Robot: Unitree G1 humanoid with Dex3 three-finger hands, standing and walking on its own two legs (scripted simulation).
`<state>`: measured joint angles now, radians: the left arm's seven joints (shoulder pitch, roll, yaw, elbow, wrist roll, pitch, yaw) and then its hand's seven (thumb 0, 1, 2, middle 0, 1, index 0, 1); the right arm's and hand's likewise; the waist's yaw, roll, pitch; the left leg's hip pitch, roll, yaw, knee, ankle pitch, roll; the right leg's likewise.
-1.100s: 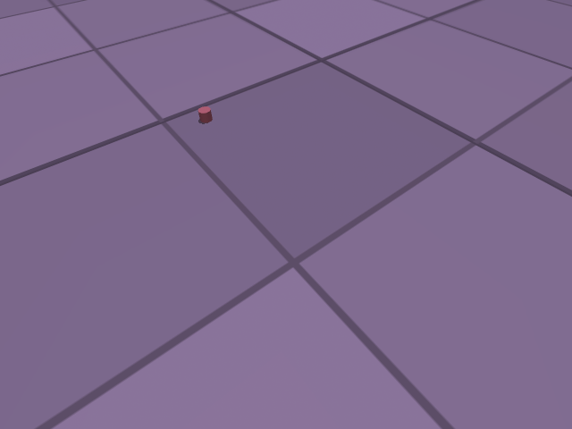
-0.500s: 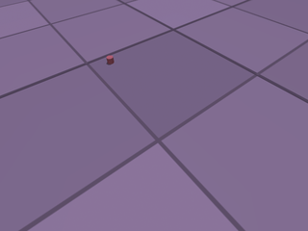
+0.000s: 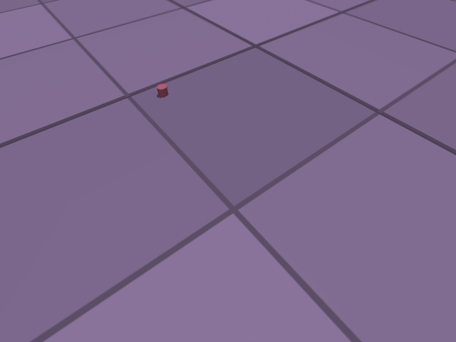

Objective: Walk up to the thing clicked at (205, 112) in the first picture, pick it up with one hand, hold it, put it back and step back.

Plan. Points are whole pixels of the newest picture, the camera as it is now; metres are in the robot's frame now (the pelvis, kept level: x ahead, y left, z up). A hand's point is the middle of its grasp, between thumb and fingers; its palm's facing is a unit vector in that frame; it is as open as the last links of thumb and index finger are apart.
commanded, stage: stand
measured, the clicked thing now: (162, 90) +1.96 +0.57 -0.75
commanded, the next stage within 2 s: walk up in 0.02 s
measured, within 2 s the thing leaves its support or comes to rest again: neither
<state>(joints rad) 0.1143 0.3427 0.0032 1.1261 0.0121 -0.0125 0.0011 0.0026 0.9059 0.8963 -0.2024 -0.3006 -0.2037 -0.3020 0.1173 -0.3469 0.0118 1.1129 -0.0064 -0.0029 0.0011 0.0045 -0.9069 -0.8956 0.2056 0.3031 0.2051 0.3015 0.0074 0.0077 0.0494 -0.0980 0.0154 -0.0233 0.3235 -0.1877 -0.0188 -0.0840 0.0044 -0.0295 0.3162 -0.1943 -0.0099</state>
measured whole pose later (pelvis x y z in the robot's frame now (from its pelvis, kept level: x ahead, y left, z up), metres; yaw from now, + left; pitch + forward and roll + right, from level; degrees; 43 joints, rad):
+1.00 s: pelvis -0.02 -0.04 -0.04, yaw +34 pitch -3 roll -1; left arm 0.26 0.39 0.07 0.84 0.03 0.00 -0.01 0.00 0.91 0.90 -0.20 -0.30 -0.20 -0.30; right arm 0.22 -0.42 -0.06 0.76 -0.01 0.05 -0.02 0.01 -0.90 -0.90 0.21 0.30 0.21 0.30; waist 0.04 0.06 0.11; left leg -0.46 -0.06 -0.16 0.98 -0.49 0.01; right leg -0.31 -0.04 -0.06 0.73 -0.37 0.00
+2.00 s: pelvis -0.01 -0.03 -0.01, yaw +47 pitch -3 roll -1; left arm 0.09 0.38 0.01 1.04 0.00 -0.01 -0.01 0.00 0.91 0.90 -0.20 -0.30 -0.20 -0.30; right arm 0.13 -0.35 0.01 1.06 0.00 -0.01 0.01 0.01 -0.91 -0.90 0.21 0.30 0.21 0.30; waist 0.02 0.00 0.06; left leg -0.22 -0.02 -0.11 0.51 -0.24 -0.02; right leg -0.17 -0.06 -0.07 0.48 -0.27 0.03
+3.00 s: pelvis +0.00 -0.05 +0.00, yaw +45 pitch -3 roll +0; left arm 0.10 0.35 0.01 1.15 0.01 -0.01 -0.01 0.00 0.91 0.90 -0.20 -0.30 -0.20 -0.30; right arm 0.12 -0.36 0.01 1.14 -0.01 0.00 0.01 0.00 -0.91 -0.90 0.21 0.30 0.20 0.30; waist 0.01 0.01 0.05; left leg -0.14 0.03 -0.09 0.35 -0.16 -0.05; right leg -0.11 -0.02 -0.06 0.35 -0.19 0.00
